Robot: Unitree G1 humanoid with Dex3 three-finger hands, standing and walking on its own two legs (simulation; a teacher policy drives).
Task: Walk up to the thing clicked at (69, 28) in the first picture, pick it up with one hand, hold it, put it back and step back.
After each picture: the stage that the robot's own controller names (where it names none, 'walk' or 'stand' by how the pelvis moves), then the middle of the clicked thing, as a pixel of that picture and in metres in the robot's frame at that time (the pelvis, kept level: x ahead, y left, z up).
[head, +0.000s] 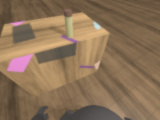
stand; (69, 25) +0.77 +0.22 +0.14
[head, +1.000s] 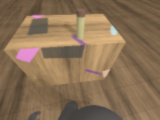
walk; (80, 25) +0.73 +0.17 +0.15
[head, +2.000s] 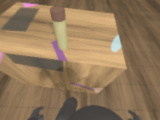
stand; (60, 31) +0.47 +0.23 +0.18
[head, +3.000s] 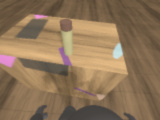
stand; (67, 39) +0.49 +0.18 +0.16
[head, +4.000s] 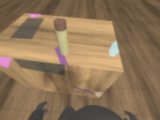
stand; (62, 39) +0.49 +0.21 +0.15
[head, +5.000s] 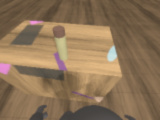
stand; (61, 45) +0.46 +0.21 +0.14
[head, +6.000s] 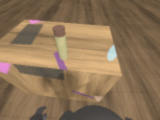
stand; (61, 44) +0.47 +0.21 +0.14
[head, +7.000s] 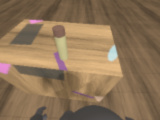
stand; (61, 45) +0.46 +0.21 +0.14
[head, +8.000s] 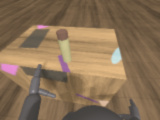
rise first; (65, 47) +0.45 +0.21 +0.15
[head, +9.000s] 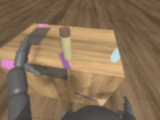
go down; (66, 45) +0.49 +0.19 +0.15
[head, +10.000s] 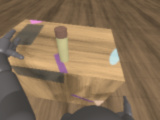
go down; (62, 46) +0.45 +0.20 +0.15
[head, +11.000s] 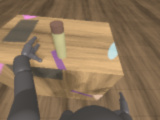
close in; (59, 42) +0.46 +0.20 +0.16
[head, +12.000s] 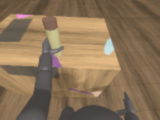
close; (54, 39) +0.47 +0.22 +0.18
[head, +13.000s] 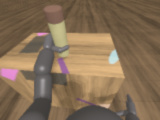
lift; (59, 36) +0.34 +0.16 +0.34
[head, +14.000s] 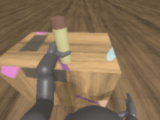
lift; (62, 42) +0.35 +0.16 +0.29
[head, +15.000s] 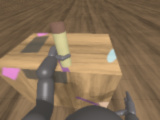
hold; (62, 46) +0.35 +0.16 +0.27
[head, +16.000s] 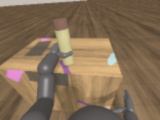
hold; (64, 44) +0.34 +0.15 +0.31
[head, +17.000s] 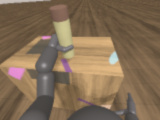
crouch; (64, 36) +0.32 +0.14 +0.36
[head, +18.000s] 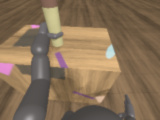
crouch; (53, 24) +0.44 +0.21 +0.33
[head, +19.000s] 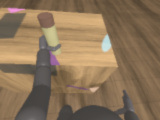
lower; (51, 37) +0.47 +0.21 +0.17
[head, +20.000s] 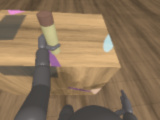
lower; (51, 36) +0.47 +0.22 +0.19
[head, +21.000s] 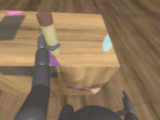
lower; (50, 36) +0.47 +0.22 +0.19
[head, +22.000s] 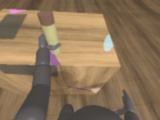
lower; (51, 36) +0.48 +0.21 +0.19
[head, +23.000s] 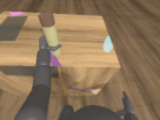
loosen; (52, 37) +0.47 +0.22 +0.19
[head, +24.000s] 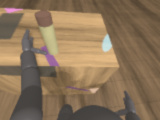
withdraw; (49, 36) +0.47 +0.22 +0.19
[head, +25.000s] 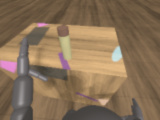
sink last; (65, 44) +0.47 +0.21 +0.16
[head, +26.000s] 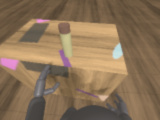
stand; (66, 42) +0.48 +0.20 +0.15
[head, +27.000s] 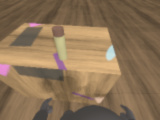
stand; (60, 45) +0.47 +0.22 +0.16
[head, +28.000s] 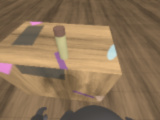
stand; (62, 44) +0.48 +0.21 +0.14
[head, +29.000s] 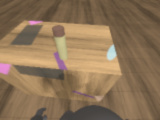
stand; (61, 44) +0.47 +0.21 +0.14
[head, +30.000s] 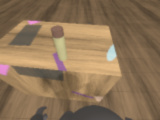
stand; (60, 45) +0.46 +0.22 +0.14
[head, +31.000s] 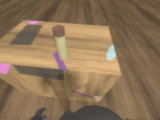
stand; (61, 44) +0.47 +0.21 +0.14
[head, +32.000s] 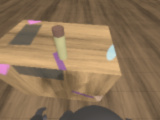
walk; (60, 45) +0.46 +0.22 +0.14
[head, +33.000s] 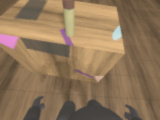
walk; (69, 19) +0.63 +0.20 +0.16
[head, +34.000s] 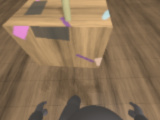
walk; (66, 6) +0.88 +0.28 +0.17
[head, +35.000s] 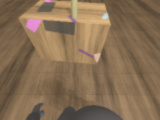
stand; (74, 6) +1.09 +0.24 +0.16
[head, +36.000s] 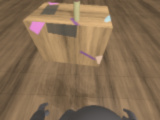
stand; (76, 9) +1.08 +0.21 +0.14
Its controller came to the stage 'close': yes
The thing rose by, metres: 0.20
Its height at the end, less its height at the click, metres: +0.00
